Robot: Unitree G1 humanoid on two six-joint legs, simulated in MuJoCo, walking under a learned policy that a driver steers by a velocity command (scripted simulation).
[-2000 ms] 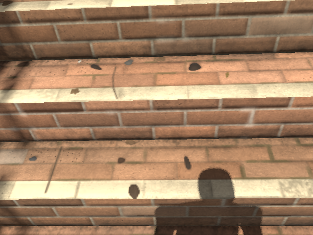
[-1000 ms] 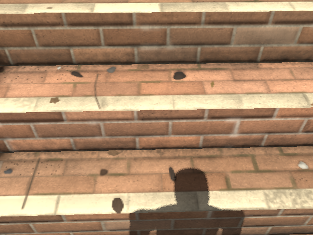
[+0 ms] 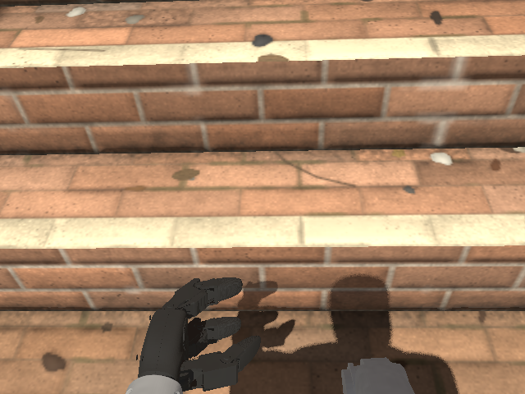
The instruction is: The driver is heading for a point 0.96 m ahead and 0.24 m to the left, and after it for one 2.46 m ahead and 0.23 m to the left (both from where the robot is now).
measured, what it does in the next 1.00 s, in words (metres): climbs: right foot 0.20 m higher, then left foot 0.20 m higher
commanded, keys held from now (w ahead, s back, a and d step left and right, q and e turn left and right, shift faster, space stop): w+shift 0.62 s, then w+q+shift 0.38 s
